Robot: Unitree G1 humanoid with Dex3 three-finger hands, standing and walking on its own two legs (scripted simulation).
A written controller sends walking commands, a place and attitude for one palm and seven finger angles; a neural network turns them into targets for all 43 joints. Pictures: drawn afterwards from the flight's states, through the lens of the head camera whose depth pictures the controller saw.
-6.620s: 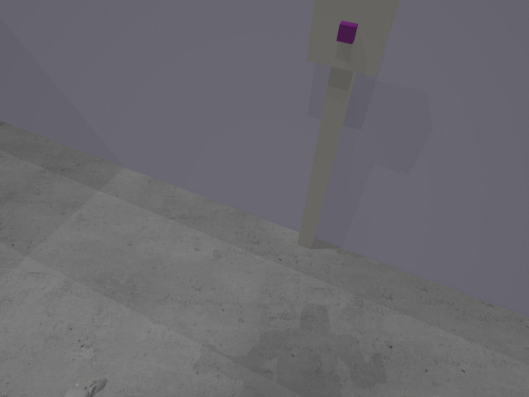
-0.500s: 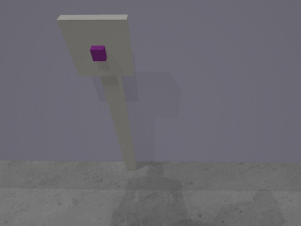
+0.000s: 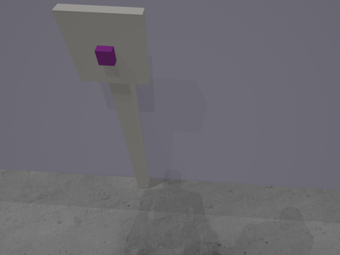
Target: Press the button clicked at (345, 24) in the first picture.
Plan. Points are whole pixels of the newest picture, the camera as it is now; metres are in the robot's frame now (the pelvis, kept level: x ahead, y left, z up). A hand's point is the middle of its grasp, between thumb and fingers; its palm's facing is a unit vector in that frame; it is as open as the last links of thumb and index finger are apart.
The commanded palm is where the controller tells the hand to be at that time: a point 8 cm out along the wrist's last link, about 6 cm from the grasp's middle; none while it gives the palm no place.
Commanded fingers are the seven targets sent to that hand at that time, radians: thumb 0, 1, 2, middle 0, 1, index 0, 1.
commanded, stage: come to a stop and stand still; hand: left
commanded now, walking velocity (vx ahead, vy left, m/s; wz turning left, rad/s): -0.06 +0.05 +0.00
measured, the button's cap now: (106, 54) +0.50 +0.19 +0.19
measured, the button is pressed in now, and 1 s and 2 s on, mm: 0 0 0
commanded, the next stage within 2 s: look again from close up in 0.70 s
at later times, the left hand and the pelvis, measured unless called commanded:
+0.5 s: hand out of the picture +0.02 +0.25 -0.16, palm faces -0.02 -0.96 -0.28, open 7.4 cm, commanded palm none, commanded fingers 0.00 0.90 0.90 -0.20 -0.30 -0.20 -0.30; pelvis -0.05 +0.05 +0.00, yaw -3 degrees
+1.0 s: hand out of the picture -0.02 +0.20 -0.16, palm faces -0.04 -0.98 -0.20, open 7.4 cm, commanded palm none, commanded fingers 0.00 0.90 0.90 -0.20 -0.30 -0.20 -0.30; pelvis -0.03 +0.03 +0.01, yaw -3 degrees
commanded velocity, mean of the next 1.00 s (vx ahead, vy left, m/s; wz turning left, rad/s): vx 0.00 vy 0.00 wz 0.00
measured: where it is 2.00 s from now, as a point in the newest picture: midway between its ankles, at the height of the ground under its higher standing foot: outside the picture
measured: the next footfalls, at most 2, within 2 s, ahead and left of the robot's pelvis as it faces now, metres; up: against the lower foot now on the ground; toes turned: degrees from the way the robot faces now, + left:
none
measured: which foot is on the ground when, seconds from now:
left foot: down 0.00-1.00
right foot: down 0.00-1.00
